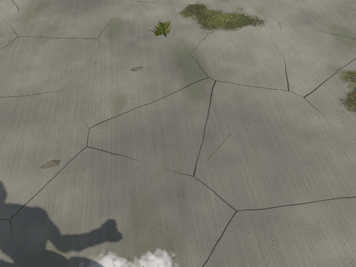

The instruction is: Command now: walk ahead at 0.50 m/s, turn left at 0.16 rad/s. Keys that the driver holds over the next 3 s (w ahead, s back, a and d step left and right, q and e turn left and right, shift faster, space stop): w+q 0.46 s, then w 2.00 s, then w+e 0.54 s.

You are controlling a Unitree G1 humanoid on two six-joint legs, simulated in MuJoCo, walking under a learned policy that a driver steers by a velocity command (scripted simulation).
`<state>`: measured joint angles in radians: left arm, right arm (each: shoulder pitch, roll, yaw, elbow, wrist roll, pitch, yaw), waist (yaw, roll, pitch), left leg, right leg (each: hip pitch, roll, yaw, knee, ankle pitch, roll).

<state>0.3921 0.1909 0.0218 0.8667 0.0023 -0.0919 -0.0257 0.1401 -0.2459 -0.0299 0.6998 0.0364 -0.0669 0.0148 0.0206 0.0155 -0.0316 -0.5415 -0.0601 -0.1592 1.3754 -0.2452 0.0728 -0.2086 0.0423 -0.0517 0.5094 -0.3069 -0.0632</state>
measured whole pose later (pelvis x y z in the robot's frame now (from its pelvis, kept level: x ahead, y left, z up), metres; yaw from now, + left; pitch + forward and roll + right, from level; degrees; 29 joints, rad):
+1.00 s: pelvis +0.56 +0.05 -0.19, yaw +17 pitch +3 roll -1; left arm 0.48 0.19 0.03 0.94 -0.01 -0.08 0.01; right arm 0.12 -0.21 -0.03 0.67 0.00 -0.07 -0.02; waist 0.05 0.06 -0.02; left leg -0.78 0.07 -0.06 0.87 0.01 -0.03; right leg -0.15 0.10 0.01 0.38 -0.28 -0.07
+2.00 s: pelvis +1.06 +0.18 -0.17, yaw +18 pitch +2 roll -1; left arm 0.33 0.25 0.05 0.89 0.00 -0.08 -0.02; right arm 0.15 -0.28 -0.07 0.79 0.00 -0.07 -0.01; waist 0.05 0.04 0.01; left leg -0.67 0.12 -0.05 0.87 -0.12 -0.01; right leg -0.12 0.06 -0.02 0.24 -0.15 -0.06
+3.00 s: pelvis +1.57 +0.34 -0.18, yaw +3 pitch +2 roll +0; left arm 0.26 0.27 0.07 0.77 -0.01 -0.05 -0.02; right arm 0.17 -0.29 -0.05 0.81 -0.01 -0.12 0.00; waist 0.02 0.02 0.04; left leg -0.53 0.08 -0.05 1.11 -0.33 -0.02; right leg -0.27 0.11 0.03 0.40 -0.15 -0.10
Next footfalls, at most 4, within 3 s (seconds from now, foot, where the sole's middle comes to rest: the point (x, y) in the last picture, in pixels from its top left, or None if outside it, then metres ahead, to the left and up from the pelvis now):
0.20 left None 0.19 0.14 -0.77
0.72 right None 0.57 -0.04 -0.96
1.18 left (142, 232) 0.79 0.24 -0.96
1.70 right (175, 174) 1.11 0.10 -0.96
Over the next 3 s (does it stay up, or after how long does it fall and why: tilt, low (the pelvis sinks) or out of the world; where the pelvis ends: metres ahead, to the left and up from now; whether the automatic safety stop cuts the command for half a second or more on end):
stays up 1.57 0.34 -0.18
